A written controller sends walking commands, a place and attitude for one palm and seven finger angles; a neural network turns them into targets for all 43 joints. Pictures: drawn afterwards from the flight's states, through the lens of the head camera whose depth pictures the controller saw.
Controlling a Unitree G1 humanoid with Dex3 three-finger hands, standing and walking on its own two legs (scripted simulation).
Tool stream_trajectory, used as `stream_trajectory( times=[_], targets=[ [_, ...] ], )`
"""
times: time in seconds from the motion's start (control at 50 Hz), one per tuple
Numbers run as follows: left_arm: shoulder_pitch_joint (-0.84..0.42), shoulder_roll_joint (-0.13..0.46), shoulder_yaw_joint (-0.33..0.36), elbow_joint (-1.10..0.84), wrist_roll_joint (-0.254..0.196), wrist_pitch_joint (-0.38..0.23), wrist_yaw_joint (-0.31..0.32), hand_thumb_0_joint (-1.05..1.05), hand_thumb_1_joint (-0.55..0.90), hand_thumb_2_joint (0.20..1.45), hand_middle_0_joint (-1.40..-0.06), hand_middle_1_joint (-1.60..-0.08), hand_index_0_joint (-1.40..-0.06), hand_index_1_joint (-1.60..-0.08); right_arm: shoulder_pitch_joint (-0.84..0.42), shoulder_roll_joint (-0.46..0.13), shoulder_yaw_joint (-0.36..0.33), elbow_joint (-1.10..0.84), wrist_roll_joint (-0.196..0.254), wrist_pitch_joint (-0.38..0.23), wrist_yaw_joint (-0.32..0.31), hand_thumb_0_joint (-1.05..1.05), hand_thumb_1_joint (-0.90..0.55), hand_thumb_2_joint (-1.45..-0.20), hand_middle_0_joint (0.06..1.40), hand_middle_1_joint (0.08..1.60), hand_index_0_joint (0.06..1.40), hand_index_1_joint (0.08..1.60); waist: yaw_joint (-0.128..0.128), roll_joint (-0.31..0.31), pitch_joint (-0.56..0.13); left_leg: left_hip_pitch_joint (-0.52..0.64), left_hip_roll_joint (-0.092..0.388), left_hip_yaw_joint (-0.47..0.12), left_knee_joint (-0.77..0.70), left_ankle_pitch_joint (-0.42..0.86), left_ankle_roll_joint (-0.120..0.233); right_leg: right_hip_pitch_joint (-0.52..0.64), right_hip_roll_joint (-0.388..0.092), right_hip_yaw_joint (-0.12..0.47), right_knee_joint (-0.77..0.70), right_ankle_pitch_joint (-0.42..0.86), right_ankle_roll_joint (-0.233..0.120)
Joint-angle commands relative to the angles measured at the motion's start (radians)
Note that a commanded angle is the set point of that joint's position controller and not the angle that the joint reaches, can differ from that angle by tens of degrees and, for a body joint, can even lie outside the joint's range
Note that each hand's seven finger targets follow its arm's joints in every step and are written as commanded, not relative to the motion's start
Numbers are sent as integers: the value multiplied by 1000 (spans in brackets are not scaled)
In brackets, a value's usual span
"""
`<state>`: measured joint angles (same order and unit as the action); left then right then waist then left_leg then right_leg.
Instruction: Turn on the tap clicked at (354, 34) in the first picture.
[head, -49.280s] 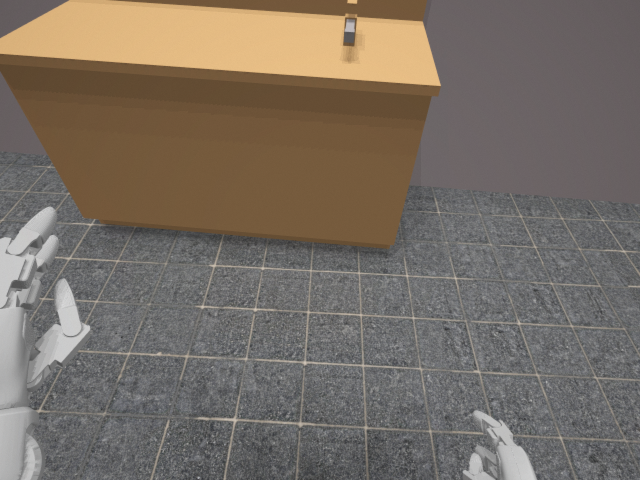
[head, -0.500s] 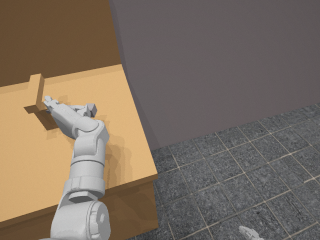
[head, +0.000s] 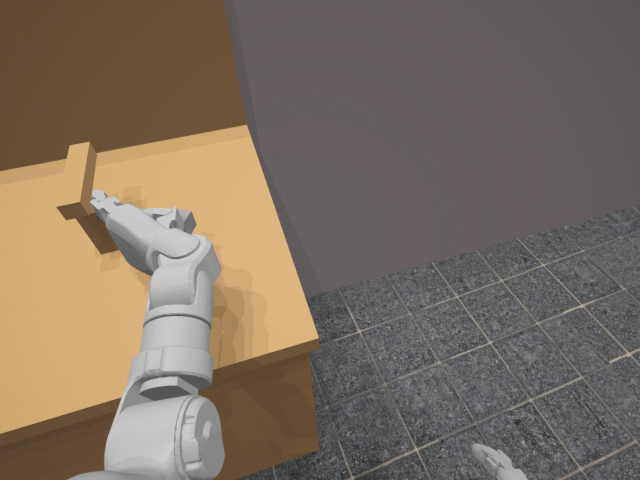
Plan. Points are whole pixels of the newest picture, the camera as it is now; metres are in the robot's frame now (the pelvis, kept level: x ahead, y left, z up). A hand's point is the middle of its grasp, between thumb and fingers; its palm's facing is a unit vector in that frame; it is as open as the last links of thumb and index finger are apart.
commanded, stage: draw the hand back beside the body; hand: left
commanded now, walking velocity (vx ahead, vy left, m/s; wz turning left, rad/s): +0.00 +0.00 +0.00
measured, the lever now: (181, 223) +0.42 +0.22 +0.09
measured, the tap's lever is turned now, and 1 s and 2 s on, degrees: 60 52 52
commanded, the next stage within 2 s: step back with the hand held close in 1.56 s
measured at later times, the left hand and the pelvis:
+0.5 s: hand (140, 235) +0.32 +0.21 +0.18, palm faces +0.39 -0.90 -0.18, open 7.7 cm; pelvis +0.01 +0.00 +0.01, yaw -1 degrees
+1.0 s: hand (80, 294) +0.25 +0.24 +0.18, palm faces +0.37 -0.89 -0.27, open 7.5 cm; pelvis +0.00 +0.02 +0.02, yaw -1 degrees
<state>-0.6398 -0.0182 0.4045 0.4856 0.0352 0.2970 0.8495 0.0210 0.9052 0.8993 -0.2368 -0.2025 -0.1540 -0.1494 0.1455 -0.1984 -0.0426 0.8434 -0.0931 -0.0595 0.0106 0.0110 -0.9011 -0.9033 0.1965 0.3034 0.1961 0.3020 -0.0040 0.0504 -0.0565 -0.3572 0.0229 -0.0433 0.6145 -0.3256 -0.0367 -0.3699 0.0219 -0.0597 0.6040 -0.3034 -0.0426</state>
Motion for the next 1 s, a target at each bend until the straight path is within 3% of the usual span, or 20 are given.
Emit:
stream_trajectory(
  times=[0.0, 0.06, 0.08, 0.1, 0.12, 0.26, 0.28, 0.3, 0.32, 0.34, 0.42, 0.48, 0.52, 0.58, 0.6, 0.7, 0.8, 0.86, 0.9, 0.98],
  targets=[
    [-697, 262, -144, -464, 137, -161, 40, 0, 900, 900, -150, -150, -150, -150, -66, -117, -36, -120, -3, -43, -3, 0, -900, -900, 200, 300, 200, 300, 6, 69, -495, 200, -21, 40, -22, 506, -14, 191, -6, -21, -27, 394, 4],
    [-726, 236, -172, -472, 135, -160, 39, 0, 900, 900, -150, -150, -150, -150, -70, -112, -31, -120, 1, -46, 0, 0, -900, -900, 200, 300, 200, 300, -4, 73, -483, 196, -21, 45, -18, 498, -11, 179, -10, -19, -26, 397, 6],
    [-650, 220, -276, -566, 91, -139, -111, 0, 900, 900, -151, -153, -151, -153, -64, -143, -36, -150, 21, -13, -24, 0, -900, -900, 200, 300, 200, 300, -52, 1, -528, 253, -24, 49, -17, 505, 16, 233, -15, 6, -9, 468, 10],
    [-621, 291, -211, -616, 63, -136, -178, 0, 900, 900, -152, -156, -152, -156, -62, -145, -41, -176, 30, -3, -47, 0, -900, -900, 200, 300, 200, 300, -24, 25, -556, 268, -29, 56, -29, 511, 32, 282, -17, 17, -26, 499, 11],
    [-586, 290, -231, -655, 47, -135, -224, 0, 900, 900, -153, -159, -153, -159, -70, -132, -28, -191, 42, 0, -62, 0, -900, -900, 200, 300, 200, 300, -18, 63, -541, 285, -29, 60, -42, 521, 38, 293, -20, 23, -33, 517, 12],
    [-232, 327, -269, -936, -11, -249, -408, 0, 900, 900, -160, -180, -160, -180, -95, -110, 5, -239, 73, -15, -103, 0, -900, -900, 200, 300, 200, 300, 6, 64, -375, 297, -19, 47, -100, 463, 50, 283, -17, 34, -84, 452, 9],
    [-106, 586, -111, -780, -60, -264, -475, 0, 900, 900, -161, -183, -161, -183, -61, -156, -10, -226, 78, -32, -81, 0, -900, -900, 200, 300, 200, 300, -1, 90, -366, 316, -14, 43, -143, 436, 53, 318, -30, 39, -105, 441, 20],
    [-122, 598, -125, -859, -69, -301, -519, 0, 900, 900, -162, -186, -162, -186, -61, -159, -5, -242, 79, -43, -75, 0, -900, -900, 200, 300, 200, 300, 20, 175, -369, 331, -30, 44, -168, 430, 45, 346, -32, 38, -116, 415, 14],
    [-155, 555, -179, -940, -72, -343, -550, 0, 900, 900, -163, -189, -163, -189, -75, -144, 2, -265, 87, -67, -70, 0, -900, -900, 200, 300, 200, 300, 1, 205, -346, 354, -31, 43, -171, 459, 43, 323, -33, 35, -126, 418, 13],
    [-116, 531, -201, -938, -78, -366, -568, 0, 900, 900, -164, -192, -164, -192, -79, -140, 5, -271, 88, -81, -69, 0, -900, -900, 200, 300, 200, 300, -1, 176, -311, 365, -30, 34, -179, 478, 40, 305, -24, 29, -137, 408, 13],
    [46, 470, -247, -920, -89, -411, -616, 0, 900, 900, -168, -204, -168, -204, -82, -137, 9, -278, 85, -106, -67, 0, -900, -900, 200, 300, 200, 300, 3, 69, -210, 381, -26, 32, -214, 476, 43, 297, -15, 29, -181, 398, 19],
    [259, 401, -266, -662, -97, -403, -663, 0, 900, 900, -171, -213, -171, -213, -95, -129, 11, -264, 88, -64, -65, 0, -900, -900, 200, 300, 200, 300, 20, -122, -45, 285, -31, 61, -255, 303, 65, 295, -18, 40, -232, 326, 31],
    [412, 380, -251, -535, -109, -392, -701, 0, 900, 900, -173, -219, -173, -219, -104, -128, 15, -271, 103, -13, -65, 0, -900, -900, 200, 300, 200, 300, 33, -154, 62, 227, -33, 73, -283, 202, 69, 269, -20, 48, -271, 213, 34],
    [469, 438, -182, -592, -120, -400, -733, 0, 900, 900, -176, -228, -176, -228, -130, -129, 17, -307, 108, 36, -69, 0, -900, -900, 200, 300, 200, 300, 49, -144, 30, 225, -33, 73, -294, 185, 78, 307, -29, 65, -297, 185, 35],
    [510, 481, -129, -604, -120, -401, -735, 0, 900, 900, -177, -231, -177, -231, -132, -129, 15, -308, 106, 46, -71, 0, -900, -900, 200, 300, 200, 300, 61, -88, 9, 229, -33, 76, -297, 196, 74, 327, -29, 67, -297, 194, 31],
    [435, 580, -46, -830, -112, -428, -721, 0, 900, 900, -182, -246, -182, -246, -153, -118, 19, -333, 86, 41, -80, 0, -900, -900, 200, 300, 200, 300, 62, -9, -91, 295, -34, 70, -290, 274, 70, 388, -27, 73, -297, 286, 26],
    [467, 517, -110, -910, -102, -431, -710, 0, 900, 900, -187, -261, -187, -261, -153, -119, 18, -326, 81, 7, -87, 0, -900, -900, 200, 300, 200, 300, 47, 23, -57, 334, -34, 64, -299, 287, 66, 361, -19, 60, -318, 270, 23],
    [536, 476, -143, -883, -102, -429, -710, 0, 900, 900, -190, -270, -190, -270, -148, -123, 16, -316, 82, -4, -87, 0, -900, -900, 200, 300, 200, 300, 43, -21, -13, 332, -31, 62, -309, 270, 68, 340, -17, 54, -326, 242, 25],
    [586, 476, -139, -889, -99, -430, -711, 0, 900, 900, -192, -276, -192, -276, -150, -126, 12, -310, 82, -9, -86, 0, -900, -900, 200, 300, 200, 300, 47, 2, 2, 333, -34, 61, -317, 256, 65, 335, -15, 52, -335, 213, 24],
    [698, 489, -107, -932, -101, -441, -711, 0, 900, 900, -196, -288, -196, -288, -144, -127, 8, -316, 77, -14, -81, 0, -900, -900, 200, 300, 200, 300, 60, -32, -11, 321, -29, 48, -323, 276, 62, 361, -14, 46, -323, 228, 22]
  ],
)
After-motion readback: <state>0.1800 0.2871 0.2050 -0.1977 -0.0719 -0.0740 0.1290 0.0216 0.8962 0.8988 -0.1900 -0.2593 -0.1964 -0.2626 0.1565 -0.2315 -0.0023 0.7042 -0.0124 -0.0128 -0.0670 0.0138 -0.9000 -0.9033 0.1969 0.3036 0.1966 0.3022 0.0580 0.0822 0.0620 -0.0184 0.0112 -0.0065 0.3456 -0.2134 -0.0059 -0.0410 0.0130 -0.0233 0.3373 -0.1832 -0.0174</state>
